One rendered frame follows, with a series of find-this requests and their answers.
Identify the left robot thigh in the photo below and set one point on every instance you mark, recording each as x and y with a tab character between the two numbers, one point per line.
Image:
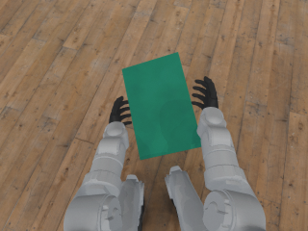
130	199

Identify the right robot upper arm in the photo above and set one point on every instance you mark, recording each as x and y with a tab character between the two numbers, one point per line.
226	210

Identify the left robot hand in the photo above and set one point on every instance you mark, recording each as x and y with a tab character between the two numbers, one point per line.
116	112

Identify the robot left forearm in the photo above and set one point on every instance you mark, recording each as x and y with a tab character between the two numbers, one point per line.
107	163

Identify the left robot upper arm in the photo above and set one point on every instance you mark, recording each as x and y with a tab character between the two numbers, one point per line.
95	212

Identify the right robot thigh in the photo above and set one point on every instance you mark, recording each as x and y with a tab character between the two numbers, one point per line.
189	207

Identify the robot thigh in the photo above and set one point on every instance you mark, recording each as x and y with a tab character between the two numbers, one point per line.
189	207
130	199

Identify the robot right forearm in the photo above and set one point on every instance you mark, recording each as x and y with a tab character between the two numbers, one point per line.
222	169

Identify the right robot hand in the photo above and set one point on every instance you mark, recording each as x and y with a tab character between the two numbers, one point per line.
210	99

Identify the carton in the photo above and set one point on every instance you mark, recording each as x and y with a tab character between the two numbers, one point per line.
160	106

